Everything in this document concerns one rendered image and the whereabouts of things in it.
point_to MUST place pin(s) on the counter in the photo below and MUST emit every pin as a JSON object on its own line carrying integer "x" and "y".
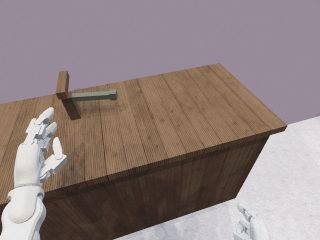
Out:
{"x": 171, "y": 144}

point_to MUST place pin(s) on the tap lever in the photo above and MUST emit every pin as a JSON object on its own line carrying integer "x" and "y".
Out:
{"x": 99, "y": 95}

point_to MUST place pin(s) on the right robot hand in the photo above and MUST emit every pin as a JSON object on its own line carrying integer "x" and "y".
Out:
{"x": 255, "y": 230}

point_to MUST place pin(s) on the left robot forearm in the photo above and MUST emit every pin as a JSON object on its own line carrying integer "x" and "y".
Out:
{"x": 24, "y": 214}

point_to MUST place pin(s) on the left robot hand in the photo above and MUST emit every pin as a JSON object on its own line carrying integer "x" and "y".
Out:
{"x": 29, "y": 160}

